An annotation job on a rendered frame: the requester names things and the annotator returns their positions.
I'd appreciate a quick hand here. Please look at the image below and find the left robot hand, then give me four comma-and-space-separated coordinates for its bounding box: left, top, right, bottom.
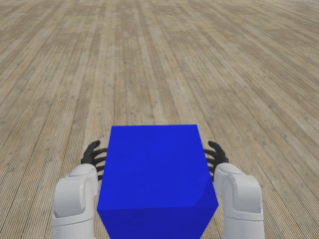
81, 140, 108, 181

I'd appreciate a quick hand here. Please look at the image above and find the carton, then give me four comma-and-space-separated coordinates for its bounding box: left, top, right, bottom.
97, 124, 218, 239

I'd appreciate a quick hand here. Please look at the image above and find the right robot hand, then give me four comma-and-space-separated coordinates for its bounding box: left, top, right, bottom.
203, 140, 229, 182

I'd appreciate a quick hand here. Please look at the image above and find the left robot forearm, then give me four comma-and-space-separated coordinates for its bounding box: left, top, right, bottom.
51, 163, 100, 239

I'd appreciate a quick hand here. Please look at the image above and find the right robot forearm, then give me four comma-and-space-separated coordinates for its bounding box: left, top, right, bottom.
213, 162, 265, 239

